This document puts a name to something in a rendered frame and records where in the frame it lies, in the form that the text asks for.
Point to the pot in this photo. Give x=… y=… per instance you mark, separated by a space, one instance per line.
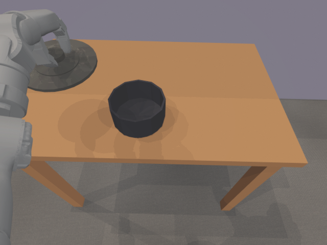
x=137 y=108

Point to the knob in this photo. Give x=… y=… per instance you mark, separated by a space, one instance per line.
x=57 y=53

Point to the lid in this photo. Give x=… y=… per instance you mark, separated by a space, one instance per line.
x=77 y=66

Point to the left robot forearm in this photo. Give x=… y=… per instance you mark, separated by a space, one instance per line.
x=18 y=35

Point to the robot left hand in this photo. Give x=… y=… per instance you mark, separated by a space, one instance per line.
x=49 y=22

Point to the robot left upper arm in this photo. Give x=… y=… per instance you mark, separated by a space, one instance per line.
x=15 y=152

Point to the table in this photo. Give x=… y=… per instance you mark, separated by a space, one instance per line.
x=221 y=109

